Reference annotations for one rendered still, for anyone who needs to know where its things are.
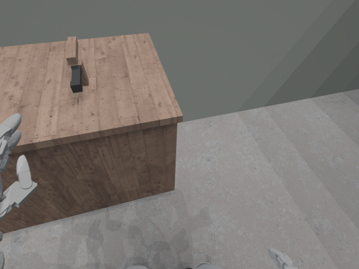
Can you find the robot left hand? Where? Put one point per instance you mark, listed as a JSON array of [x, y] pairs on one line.
[[20, 191]]

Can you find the right robot shin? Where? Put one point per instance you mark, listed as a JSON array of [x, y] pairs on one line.
[[203, 263]]

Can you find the robot right hand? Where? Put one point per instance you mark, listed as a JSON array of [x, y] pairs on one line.
[[282, 260]]

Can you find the tap lever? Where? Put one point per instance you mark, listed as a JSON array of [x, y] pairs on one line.
[[76, 79]]

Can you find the counter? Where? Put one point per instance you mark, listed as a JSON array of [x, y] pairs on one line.
[[112, 143]]

